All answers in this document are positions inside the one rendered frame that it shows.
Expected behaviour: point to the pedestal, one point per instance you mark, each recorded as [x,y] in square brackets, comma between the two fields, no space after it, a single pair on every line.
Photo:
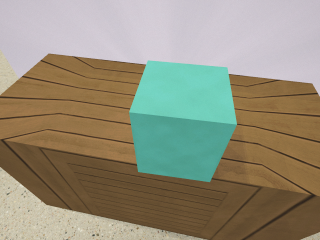
[66,136]

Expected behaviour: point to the carton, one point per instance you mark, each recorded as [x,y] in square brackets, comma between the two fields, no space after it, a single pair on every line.
[182,119]

